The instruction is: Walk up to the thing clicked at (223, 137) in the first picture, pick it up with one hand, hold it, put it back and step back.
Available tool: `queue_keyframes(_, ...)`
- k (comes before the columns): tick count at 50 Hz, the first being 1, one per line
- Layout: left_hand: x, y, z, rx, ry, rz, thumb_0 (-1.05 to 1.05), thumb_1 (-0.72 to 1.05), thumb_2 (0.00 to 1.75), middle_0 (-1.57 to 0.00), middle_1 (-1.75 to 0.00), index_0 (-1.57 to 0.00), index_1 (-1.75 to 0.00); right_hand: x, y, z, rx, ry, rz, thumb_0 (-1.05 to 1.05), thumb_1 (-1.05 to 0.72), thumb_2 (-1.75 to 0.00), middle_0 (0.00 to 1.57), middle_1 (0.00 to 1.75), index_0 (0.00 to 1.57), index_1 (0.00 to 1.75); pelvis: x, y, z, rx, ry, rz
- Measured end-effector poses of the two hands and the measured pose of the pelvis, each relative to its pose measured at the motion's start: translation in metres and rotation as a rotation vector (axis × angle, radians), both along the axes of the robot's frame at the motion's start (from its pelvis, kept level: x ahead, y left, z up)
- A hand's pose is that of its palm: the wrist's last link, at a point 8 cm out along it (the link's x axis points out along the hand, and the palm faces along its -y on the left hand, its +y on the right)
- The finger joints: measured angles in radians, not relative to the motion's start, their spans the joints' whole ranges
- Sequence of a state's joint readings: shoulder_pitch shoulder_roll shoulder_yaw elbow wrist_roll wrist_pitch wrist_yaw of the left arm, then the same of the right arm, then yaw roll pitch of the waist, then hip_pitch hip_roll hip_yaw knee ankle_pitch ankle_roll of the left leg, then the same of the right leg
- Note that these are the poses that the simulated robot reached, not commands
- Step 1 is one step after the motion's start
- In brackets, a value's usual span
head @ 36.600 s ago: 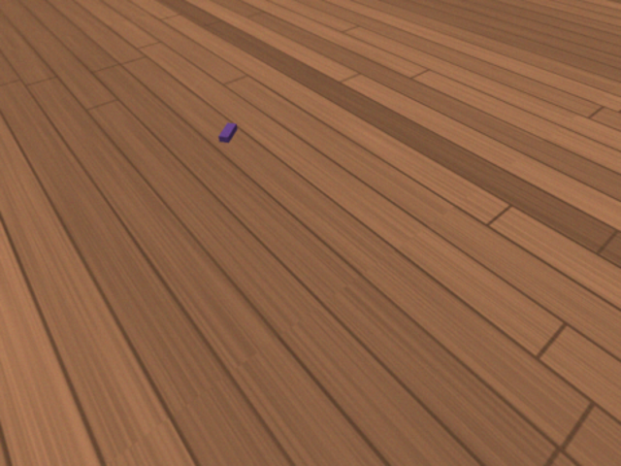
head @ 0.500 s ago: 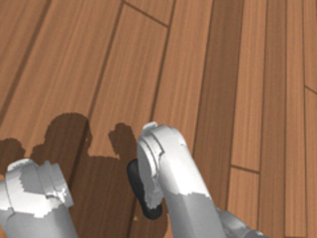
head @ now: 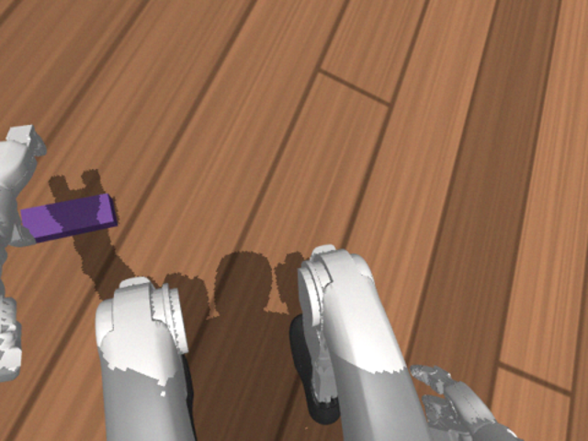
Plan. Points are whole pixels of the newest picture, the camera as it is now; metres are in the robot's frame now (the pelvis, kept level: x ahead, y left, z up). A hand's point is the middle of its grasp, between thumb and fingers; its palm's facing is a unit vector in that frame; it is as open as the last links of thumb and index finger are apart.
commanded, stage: withdraw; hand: left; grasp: from above
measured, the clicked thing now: (71, 218) +0.48 +0.30 -0.33
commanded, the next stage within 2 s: home in 0.24 s
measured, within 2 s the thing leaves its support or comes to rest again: neither
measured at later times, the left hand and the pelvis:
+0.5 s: hand (17, 180) +0.49 +0.31 -0.16, palm faces -0.30 -0.04 -0.95, open 13.2 cm; pelvis +0.02 +0.01 -0.02, yaw -1 degrees
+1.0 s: hand out of the picture +0.30 +0.27 +0.05, palm faces -0.16 -0.72 -0.67, open 7.6 cm; pelvis +0.01 +0.00 +0.15, yaw +5 degrees
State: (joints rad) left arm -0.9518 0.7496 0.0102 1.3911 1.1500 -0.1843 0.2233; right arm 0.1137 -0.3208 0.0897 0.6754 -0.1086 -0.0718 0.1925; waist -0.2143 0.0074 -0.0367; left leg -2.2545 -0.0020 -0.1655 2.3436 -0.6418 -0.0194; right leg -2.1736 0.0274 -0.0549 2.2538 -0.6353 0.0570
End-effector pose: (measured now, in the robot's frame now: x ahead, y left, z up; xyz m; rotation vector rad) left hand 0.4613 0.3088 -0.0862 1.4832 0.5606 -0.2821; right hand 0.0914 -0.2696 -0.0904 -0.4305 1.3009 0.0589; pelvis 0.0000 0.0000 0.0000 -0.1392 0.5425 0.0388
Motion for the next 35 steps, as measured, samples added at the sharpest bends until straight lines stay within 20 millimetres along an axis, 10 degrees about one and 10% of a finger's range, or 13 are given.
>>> queue_keyframes(16, 0.012, -0.010, -0.073, -0.029, -0.150, -0.111, 0.00, -0.47, 0.98, -0.10, -0.99, -0.11, -0.99, -0.054, 0.000, -0.015, -0.119, 0.181, -0.056, 0.00, -0.90, -0.90, 0.20, 0.30, 0.20, 0.30, 0.008, 0.005, -0.036, -0.025, -0.001, -0.013)
queue_keyframes(27, 0.019, 0.008, -0.001, 0.057, -0.202, 0.081, 0.00, -0.23, 0.86, -0.20, -0.75, -0.20, -0.75, -0.024, 0.016, -0.021, 0.018, 0.094, -0.118, 0.01, -0.90, -0.90, 0.20, 0.30, 0.20, 0.30, 0.017, 0.006, -0.008, -0.006, 0.079, -0.007)
queue_keyframes(35, -0.040, 0.006, 0.063, -0.127, -0.086, 0.226, 0.00, 0.22, 0.82, -0.21, -0.48, -0.20, -0.49, 0.016, 0.019, 0.016, 0.085, 0.005, -0.126, 0.01, -0.90, -0.90, 0.20, 0.30, 0.20, 0.30, 0.018, 0.005, 0.048, 0.018, 0.082, 0.013)
